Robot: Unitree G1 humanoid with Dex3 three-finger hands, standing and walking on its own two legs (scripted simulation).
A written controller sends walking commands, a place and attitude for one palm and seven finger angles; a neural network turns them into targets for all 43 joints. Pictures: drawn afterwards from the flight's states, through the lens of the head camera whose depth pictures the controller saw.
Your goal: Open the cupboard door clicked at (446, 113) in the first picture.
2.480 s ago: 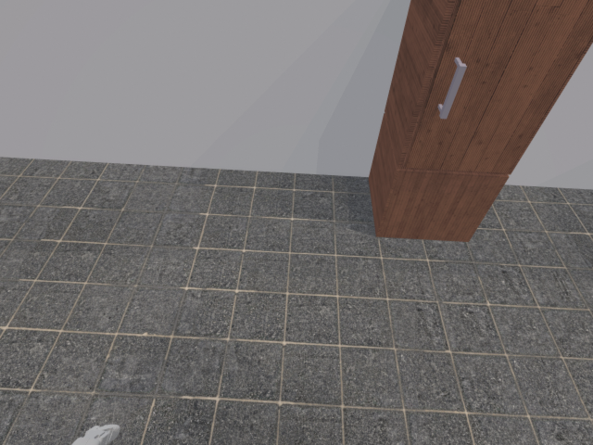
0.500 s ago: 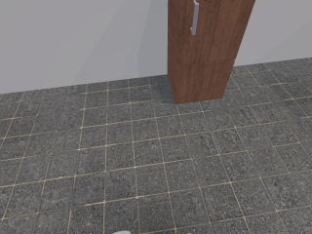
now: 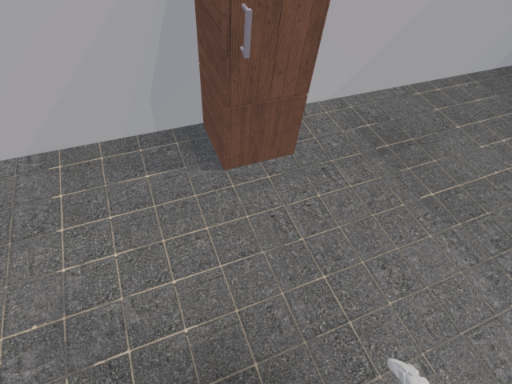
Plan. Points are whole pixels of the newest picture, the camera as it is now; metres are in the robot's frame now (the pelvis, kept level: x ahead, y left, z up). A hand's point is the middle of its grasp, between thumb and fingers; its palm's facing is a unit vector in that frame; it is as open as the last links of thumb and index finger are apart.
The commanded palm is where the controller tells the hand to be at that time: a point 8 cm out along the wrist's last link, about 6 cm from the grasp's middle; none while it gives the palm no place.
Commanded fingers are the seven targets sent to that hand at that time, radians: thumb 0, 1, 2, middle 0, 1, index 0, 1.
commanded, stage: walk to a spot facing it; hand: left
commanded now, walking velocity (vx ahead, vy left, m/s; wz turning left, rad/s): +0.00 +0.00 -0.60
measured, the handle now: (245, 31) +1.17 +0.14 -0.02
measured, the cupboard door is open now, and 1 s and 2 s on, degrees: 0 0 0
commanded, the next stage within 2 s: turn to face it in 1.98 s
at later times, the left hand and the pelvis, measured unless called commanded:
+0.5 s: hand (185, 371) +0.16 +0.13 -0.15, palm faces -0.38 -0.90 -0.23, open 7.4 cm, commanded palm none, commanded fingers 0.00 0.90 0.90 -0.20 -0.30 -0.20 -0.30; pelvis -0.02 -0.02 -0.01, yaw -21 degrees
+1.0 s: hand (196, 327) +0.24 +0.13 -0.20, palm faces -0.50 -0.85 -0.14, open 7.4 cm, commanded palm none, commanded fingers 0.00 0.90 0.90 -0.20 -0.30 -0.20 -0.30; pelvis +0.18 -0.05 -0.01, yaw -36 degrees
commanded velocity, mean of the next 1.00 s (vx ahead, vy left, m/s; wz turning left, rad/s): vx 0.26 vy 0.00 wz -0.49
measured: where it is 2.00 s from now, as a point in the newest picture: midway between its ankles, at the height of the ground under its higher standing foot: (337, 309)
